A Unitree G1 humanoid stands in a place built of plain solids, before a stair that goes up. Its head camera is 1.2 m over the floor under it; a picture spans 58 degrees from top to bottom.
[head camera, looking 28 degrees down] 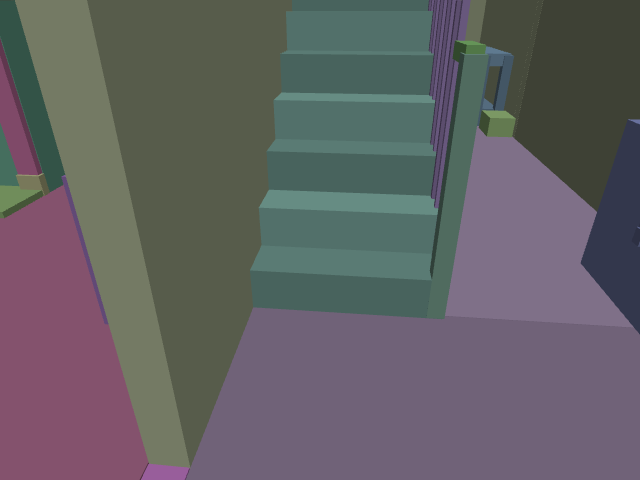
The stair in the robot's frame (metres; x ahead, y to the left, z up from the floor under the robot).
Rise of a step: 0.20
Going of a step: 0.23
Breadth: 0.85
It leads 6 degrees to the right of straight ahead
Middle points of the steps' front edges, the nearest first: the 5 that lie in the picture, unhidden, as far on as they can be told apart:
1.56 -0.12 0.20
1.78 -0.14 0.40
2.01 -0.16 0.60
2.24 -0.19 0.80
2.46 -0.21 0.99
